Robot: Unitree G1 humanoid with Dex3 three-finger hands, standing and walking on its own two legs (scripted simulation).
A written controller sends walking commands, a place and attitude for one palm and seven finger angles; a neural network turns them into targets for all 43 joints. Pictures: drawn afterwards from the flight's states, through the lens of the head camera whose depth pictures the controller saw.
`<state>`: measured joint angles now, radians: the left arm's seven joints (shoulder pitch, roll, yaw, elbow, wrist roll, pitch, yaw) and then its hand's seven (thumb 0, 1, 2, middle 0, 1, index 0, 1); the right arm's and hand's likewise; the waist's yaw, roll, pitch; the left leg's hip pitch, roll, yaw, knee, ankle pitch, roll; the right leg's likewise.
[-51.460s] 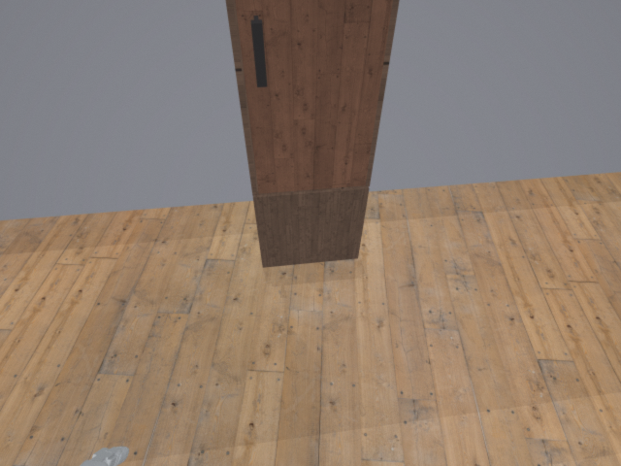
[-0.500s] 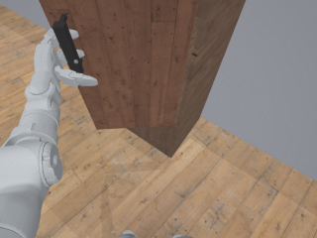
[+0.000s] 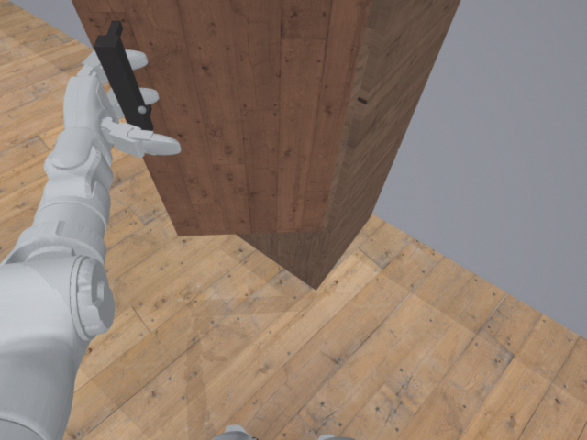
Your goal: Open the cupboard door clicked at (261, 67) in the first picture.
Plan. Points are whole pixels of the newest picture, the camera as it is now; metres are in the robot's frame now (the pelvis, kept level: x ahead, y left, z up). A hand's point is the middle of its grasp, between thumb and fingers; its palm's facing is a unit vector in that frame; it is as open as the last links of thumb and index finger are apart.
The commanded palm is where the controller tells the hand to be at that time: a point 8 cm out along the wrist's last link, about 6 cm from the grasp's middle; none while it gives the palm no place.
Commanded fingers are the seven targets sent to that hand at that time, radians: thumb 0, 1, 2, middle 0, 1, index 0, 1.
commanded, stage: slide the fingers in behind the handle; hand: left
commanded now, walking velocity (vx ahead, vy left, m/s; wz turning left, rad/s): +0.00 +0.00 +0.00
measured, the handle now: (130, 82) +0.57 +0.18 +0.15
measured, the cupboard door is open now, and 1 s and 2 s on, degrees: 40 40 82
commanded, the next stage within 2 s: close the thumb around the handle in 0.06 s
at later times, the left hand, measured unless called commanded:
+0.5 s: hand (142, 108) +0.52 +0.16 +0.14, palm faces -0.01 -1.00 +0.01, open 10.7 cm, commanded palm +0.49 +0.21 +0.14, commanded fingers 0.00 0.51 0.73 -0.37 -1.31 -0.37 -1.31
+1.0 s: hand (141, 113) +0.51 +0.16 +0.14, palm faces +0.01 -1.00 +0.01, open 6.0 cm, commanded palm +0.49 +0.21 +0.14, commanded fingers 0.00 0.90 0.90 -0.40 -1.35 -0.40 -1.35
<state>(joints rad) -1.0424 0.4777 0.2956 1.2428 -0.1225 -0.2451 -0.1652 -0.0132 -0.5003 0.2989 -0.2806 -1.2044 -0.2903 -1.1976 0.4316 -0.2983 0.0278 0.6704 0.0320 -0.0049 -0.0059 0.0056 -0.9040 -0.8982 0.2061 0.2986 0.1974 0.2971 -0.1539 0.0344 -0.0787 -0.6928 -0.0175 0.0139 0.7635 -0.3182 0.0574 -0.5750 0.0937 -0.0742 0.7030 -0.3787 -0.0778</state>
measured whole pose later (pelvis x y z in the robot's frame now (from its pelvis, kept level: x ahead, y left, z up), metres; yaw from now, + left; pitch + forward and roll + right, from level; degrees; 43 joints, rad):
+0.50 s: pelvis +0.01 +0.01 +0.00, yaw -1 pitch +14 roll -2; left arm -0.97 0.43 0.32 1.17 -0.12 -0.26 -0.16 -0.01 -0.01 0.51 -0.33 -1.26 -0.34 -1.25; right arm 0.44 -0.28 0.02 0.65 0.03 0.03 0.00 0.01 -0.90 -0.90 0.21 0.30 0.20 0.30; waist -0.14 0.04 -0.10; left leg -0.66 -0.02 0.04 0.76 -0.34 0.07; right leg -0.55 0.09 -0.05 0.70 -0.39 -0.06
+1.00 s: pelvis +0.00 +0.02 +0.00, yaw -1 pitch +14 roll -3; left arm -1.04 0.45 0.30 1.25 -0.10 -0.27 -0.12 0.01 0.69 0.80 -0.32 -1.33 -0.35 -1.32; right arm 0.44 -0.29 0.03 0.67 0.02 0.00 -0.01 0.01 -0.90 -0.90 0.21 0.30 0.20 0.30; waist -0.16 0.04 -0.08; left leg -0.70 -0.03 0.03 0.78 -0.32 0.08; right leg -0.58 0.08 -0.06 0.72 -0.38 -0.05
